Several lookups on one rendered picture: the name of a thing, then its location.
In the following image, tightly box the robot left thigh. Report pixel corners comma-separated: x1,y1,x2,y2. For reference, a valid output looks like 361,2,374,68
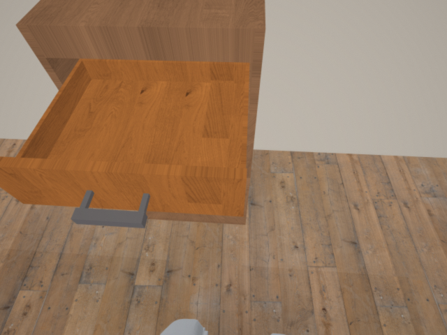
160,319,208,335

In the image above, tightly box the handle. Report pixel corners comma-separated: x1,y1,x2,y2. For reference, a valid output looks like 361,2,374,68
71,190,150,228

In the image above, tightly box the cabinet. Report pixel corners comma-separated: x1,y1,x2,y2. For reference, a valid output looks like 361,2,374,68
16,0,265,225

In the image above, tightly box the drawer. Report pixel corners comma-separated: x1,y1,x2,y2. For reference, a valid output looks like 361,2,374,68
0,59,250,217

